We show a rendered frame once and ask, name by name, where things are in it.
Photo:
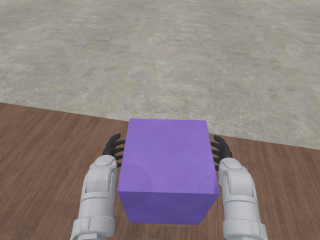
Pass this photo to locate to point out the left robot hand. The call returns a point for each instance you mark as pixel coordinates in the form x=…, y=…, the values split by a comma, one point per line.
x=111, y=150

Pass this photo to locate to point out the robot left forearm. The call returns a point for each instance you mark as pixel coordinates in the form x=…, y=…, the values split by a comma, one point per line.
x=95, y=217

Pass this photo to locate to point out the right robot hand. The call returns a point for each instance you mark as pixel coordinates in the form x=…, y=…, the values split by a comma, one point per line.
x=224, y=151

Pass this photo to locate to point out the robot right forearm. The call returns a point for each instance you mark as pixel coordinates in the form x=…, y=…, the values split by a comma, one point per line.
x=242, y=219

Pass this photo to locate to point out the carton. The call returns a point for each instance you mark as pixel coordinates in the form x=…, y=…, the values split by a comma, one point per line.
x=167, y=173

